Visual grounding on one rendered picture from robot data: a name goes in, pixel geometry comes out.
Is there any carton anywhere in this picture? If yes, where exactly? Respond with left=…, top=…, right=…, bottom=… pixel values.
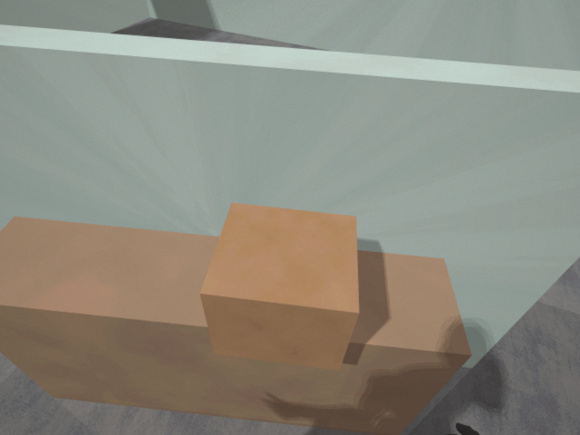
left=200, top=203, right=359, bottom=371

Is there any pedestal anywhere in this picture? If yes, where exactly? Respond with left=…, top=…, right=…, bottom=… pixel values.
left=0, top=217, right=472, bottom=435

